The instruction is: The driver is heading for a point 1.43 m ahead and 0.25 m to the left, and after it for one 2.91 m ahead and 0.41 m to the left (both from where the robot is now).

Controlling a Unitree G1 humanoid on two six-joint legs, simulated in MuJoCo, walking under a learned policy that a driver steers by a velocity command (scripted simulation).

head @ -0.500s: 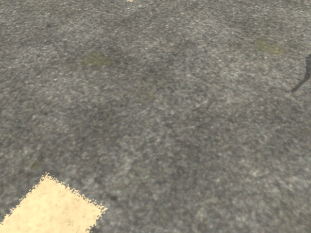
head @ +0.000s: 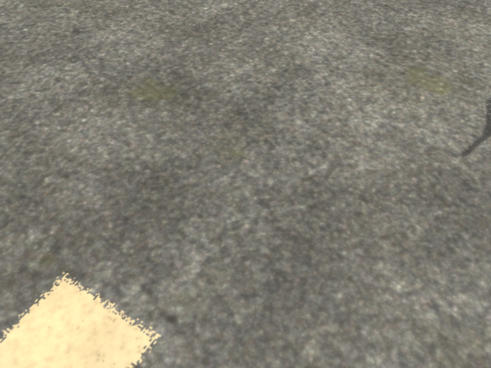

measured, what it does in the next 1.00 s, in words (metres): walks ahead: right foot, then left foot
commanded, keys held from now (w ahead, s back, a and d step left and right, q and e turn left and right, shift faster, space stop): no key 0.18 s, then w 0.30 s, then w+q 0.52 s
